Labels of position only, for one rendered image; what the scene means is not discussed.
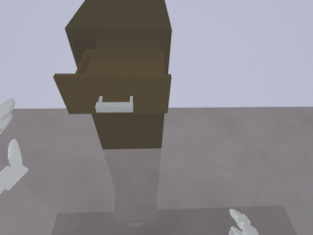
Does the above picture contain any right robot hand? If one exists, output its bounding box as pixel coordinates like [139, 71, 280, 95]
[229, 209, 259, 235]

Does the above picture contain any handle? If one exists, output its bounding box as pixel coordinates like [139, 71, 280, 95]
[95, 96, 134, 113]

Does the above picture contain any drawer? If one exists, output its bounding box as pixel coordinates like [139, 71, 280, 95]
[53, 49, 172, 115]

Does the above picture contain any cabinet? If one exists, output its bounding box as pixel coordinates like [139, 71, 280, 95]
[65, 0, 172, 150]

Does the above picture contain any left robot hand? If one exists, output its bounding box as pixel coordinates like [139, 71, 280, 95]
[0, 98, 28, 194]

